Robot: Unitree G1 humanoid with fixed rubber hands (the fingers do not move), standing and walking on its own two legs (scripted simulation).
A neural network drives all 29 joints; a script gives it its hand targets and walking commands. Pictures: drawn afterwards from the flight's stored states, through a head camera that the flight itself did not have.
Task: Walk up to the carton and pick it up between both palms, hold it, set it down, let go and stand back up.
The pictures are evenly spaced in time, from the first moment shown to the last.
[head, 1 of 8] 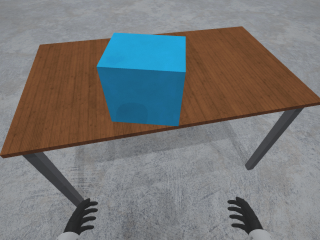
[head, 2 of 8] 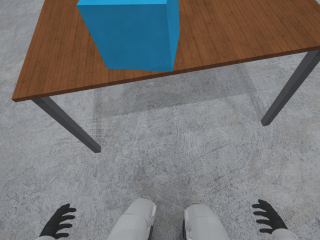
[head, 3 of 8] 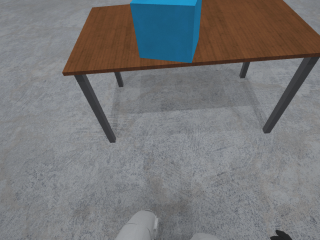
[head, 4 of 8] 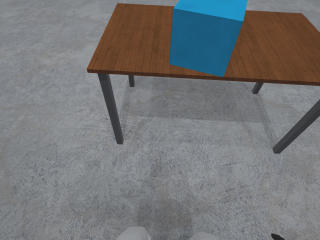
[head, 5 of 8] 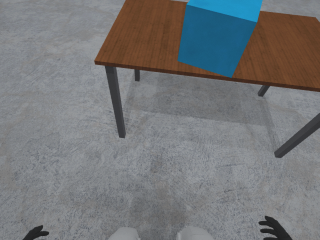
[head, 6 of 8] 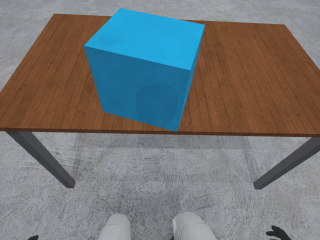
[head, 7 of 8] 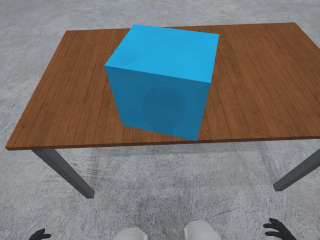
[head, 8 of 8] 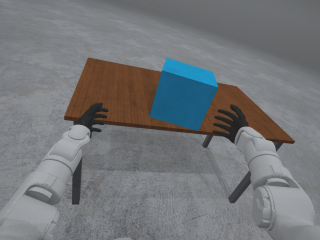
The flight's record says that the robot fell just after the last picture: yes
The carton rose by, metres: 0.00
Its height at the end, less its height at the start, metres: +0.00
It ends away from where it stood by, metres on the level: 0.00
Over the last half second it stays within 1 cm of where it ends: yes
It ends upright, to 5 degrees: yes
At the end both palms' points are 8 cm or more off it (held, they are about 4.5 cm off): yes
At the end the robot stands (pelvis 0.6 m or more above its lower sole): yes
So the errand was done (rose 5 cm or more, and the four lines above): no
